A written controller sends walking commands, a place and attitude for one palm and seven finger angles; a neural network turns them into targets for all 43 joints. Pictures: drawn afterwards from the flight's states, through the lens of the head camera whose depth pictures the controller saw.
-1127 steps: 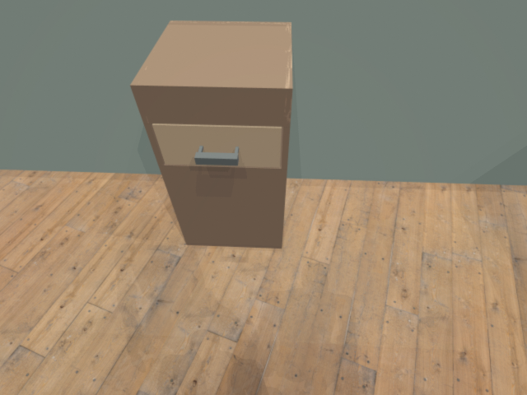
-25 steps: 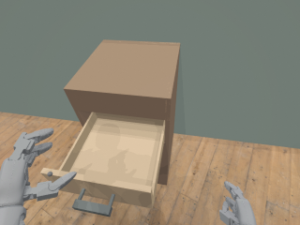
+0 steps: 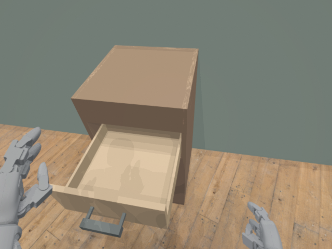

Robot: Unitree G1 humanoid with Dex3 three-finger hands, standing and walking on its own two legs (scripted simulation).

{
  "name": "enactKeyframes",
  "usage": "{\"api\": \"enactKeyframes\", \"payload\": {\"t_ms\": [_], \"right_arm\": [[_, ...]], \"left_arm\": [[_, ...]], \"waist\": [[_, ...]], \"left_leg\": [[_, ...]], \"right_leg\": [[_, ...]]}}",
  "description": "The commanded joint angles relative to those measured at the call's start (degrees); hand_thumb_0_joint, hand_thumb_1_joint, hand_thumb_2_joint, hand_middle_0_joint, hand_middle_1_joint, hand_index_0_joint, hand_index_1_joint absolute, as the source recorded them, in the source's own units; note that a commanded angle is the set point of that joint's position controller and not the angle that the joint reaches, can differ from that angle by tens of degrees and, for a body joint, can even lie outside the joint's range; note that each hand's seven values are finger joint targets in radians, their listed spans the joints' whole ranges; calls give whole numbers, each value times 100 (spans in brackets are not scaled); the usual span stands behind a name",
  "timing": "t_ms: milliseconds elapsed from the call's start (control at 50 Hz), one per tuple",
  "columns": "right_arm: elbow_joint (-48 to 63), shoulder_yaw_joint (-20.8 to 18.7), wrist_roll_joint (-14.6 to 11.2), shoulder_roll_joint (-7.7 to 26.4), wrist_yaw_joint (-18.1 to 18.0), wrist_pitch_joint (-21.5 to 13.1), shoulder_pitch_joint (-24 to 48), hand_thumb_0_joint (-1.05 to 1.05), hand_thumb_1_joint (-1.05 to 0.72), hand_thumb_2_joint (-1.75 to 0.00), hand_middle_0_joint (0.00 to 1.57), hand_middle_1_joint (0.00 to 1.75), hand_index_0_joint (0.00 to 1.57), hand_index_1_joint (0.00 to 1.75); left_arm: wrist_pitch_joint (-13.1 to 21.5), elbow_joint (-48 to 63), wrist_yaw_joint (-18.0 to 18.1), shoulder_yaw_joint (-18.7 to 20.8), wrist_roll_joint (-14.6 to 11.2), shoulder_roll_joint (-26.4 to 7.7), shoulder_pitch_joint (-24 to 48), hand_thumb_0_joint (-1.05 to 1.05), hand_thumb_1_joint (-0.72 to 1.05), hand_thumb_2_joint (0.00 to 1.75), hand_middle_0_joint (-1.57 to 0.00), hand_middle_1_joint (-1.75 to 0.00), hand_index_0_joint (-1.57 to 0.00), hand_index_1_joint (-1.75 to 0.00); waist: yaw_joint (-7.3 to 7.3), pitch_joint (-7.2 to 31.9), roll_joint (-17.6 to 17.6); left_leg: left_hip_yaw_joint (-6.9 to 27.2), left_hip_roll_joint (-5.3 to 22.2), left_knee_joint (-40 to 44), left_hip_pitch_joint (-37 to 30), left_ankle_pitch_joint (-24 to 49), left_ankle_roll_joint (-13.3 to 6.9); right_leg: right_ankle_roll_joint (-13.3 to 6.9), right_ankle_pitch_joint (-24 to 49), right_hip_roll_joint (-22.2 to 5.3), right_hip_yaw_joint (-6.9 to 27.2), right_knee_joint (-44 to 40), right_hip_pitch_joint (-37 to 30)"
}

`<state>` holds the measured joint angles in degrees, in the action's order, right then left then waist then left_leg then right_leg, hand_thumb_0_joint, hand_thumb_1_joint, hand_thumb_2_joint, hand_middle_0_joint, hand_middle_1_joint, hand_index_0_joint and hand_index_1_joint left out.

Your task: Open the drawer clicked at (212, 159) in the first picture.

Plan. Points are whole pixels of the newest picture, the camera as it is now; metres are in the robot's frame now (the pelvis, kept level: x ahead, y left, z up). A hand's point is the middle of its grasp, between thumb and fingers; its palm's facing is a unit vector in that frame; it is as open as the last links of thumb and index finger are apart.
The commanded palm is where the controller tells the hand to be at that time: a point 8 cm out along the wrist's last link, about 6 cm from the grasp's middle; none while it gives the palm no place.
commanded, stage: step back with the hand held close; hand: left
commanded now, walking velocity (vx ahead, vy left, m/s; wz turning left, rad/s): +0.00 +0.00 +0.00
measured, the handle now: (104, 220) +0.24 +0.24 -0.19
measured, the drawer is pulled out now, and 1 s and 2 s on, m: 0.30 0.30 0.30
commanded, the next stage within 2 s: stop stepping back and stand still in 1.80 s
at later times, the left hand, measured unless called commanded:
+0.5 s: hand (35, 194) +0.17 +0.26 +0.14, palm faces +0.24 -0.80 -0.54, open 7.4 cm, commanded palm +0.10 +0.30 +0.17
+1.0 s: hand (15, 221) +0.12 +0.26 +0.15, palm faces +0.31 -0.80 -0.51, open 7.4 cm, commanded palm +0.05 +0.30 +0.17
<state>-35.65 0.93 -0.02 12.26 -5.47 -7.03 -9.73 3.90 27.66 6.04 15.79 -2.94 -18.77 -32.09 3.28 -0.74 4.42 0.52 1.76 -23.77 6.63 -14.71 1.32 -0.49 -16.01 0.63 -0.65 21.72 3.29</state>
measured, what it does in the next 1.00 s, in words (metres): shifts its weight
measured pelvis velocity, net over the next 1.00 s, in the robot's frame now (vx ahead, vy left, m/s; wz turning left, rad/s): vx -0.08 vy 0.02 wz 0.01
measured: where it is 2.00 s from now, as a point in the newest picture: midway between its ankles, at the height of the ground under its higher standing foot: outside the picture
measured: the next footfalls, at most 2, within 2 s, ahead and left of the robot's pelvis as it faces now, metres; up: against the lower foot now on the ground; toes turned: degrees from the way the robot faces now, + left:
right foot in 1.44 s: -0.12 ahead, -0.11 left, +0.00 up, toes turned -2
left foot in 1.66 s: -0.08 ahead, +0.11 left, +0.00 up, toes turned -2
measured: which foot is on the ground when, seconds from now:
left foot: down 0.00-1.00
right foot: down 0.00-1.00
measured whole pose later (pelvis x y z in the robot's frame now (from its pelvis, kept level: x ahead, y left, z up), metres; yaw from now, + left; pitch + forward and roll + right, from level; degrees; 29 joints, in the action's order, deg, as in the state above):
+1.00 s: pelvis -0.08 +0.02 -0.01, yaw +0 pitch +3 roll -1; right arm -31.1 0.0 -0.8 11.5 -4.3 -5.3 -8.9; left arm 13.3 37.6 8.8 22.7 -2.2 -24.2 -36.9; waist -0.1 -3.7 -0.1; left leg 0.9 0.8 -32.7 25.1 -11.0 -0.5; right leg 1.2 -12.3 -0.3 -0.9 30.6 21.5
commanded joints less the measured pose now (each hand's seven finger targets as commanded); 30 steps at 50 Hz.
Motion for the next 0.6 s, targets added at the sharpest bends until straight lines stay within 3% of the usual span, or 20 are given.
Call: {"api": "enactKeyframes", "payload": {"t_ms": [0, 20, 40, 60, 80, 100, 120, 220, 240, 300, 320, 340, 360, 440, 580], "right_arm": [[930, -206, 4, 512, -40, -338, 857, 0, -90, -90, 20, 30, 20, 30], [958, -207, -9, 484, -42, -344, 852, 0, -90, -90, 20, 30, 20, 30], [924, -213, -13, 504, -43, -345, 891, 0, -90, -90, 20, 30, 20, 30], [887, -195, 10, 517, -43, -338, 850, 0, -90, -90, 20, 30, 20, 30], [1151, -163, -67, 648, 2, -172, 693, 0, -90, -90, 20, 30, 20, 30], [994, -159, -15, 560, 21, -63, 676, 0, -90, -90, 20, 30, 20, 30], [1098, -205, -40, 584, 31, 8, 779, 0, -90, -90, 20, 30, 20, 30], [1302, -328, -40, 663, 62, 225, 811, 0, -90, -90, 20, 30, 20, 30], [1309, -344, -39, 653, 41, 245, 861, 0, -90, -90, 20, 30, 20, 30], [1386, -394, -70, 641, 34, 354, 833, 0, -90, -90, 20, 30, 20, 30], [1412, -405, -83, 648, 29, 369, 822, 0, -90, -90, 20, 30, 20, 30], [1424, -405, -70, 663, 16, 367, 865, 0, -90, -90, 20, 30, 20, 30], [1425, -385, -60, 609, 18, 385, 819, 0, -90, -90, 20, 30, 20, 30], [1423, -416, -70, 655, 1, 357, 831, 0, -90, -90, 20, 30, 20, 30], [1420, -399, -81, 665, 36, 235, 723, 0, -90, -90, 20, 30, 20, 30]], "left_arm": [[403, 1221, 112, 785, -10, -1005, 334, 0, 90, 90, -20, -30, -20, -30], [390, 1257, 109, 710, -14, -950, 318, 0, 90, 90, -20, -30, -20, -30], [375, 1270, 109, 714, 2, -957, 363, 0, 90, 90, -20, -30, -20, -30], [388, 1191, 120, 766, 3, -1012, 402, 0, 90, 90, -20, -30, -20, -30], [655, 1753, 149, 1437, -19, -1673, 1120, 0, 90, 90, -20, -30, -20, -30], [709, 1135, 97, 1205, 43, -1290, 606, 0, 90, 90, -20, -30, -20, -30], [705, 1088, 68, 1037, 39, -1116, 274, 0, 90, 90, -20, -30, -20, -30], [828, 1470, 61, 1066, 43, -1111, -441, 0, 90, 90, -20, -30, -20, -30], [837, 1509, 73, 1150, 42, -1198, -511, 0, 90, 90, -20, -30, -20, -30], [836, 1649, 99, 1224, 15, -1257, -747, 0, 90, 90, -20, -30, -20, -30], [834, 1739, 109, 1249, 6, -1295, -742, 0, 90, 90, -20, -30, -20, -30], [850, 1838, 125, 1336, 12, -1417, -713, 0, 90, 90, -20, -30, -20, -30], [859, 1817, 134, 1263, -1, -1311, -793, 0, 90, 90, -20, -30, -20, -30], [866, 1911, 187, 1357, -24, -1433, -728, 0, 90, 90, -20, -30, -20, -30], [977, 1963, 256, 1225, -23, -1282, -637, 0, 90, 90, -20, -30, -20, -30]], "waist": [[51, 480, -168], [15, 514, -277], [18, 473, -28], [33, 383, -107], [-248, -292, -261], [-276, -251, -605], [-273, -59, -719], [-248, 942, -245], [-242, 1042, -173], [-247, 1259, -418], [-253, 1239, -379], [-223, 1283, -121], [-233, 1263, -120], [-231, 1105, -86], [-319, 786, -31]], "left_leg": [[-261, 28, 120, -531, 1613, -275], [-261, 45, 95, -521, 1673, -286], [-279, 27, 93, -524, 1673, -269], [-245, 25, 154, -500, 1603, -256], [-127, 37, -87, 106, 1076, -334], [-34, 18, -153, 198, 845, -336], [-20, 31, -156, 160, 846, -341], [-64, 156, -150, 33, 1992, -365], [-57, 177, -152, -16, 2242, -358], [4, 262, -209, 25, 2641, -353], [25, 287, -213, 77, 2740, -344], [14, 286, -200, 73, 2824, -336], [58, 315, -150, 133, 2779, -338], [168, 390, -90, 407, 2444, -334], [318, 437, 122, 1255, 762, -392]], "right_leg": [[43, 1765, -163, -165, -364, 423], [54, 1846, -178, -173, -285, 364], [32, 1833, -170, -129, -354, 399], [40, 1735, -162, -168, -396, 453], [36, 1973, -416, 382, -622, 1106], [40, 1806, -467, 270, -643, 1165], [30, 1786, -520, 339, -575, 1131], [71, 2431, -523, 182, -29, 625], [80, 2509, -511, 140, 24, 631], [108, 2598, -457, 50, 220, 533], [108, 2600, -447, 34, 286, 541], [98, 2537, -449, 40, 323, 586], [107, 2348, -416, -18, 378, 578], [101, 1881, -360, 23, 425, 728], [78, 1099, -389, 139, 477, 769]]}}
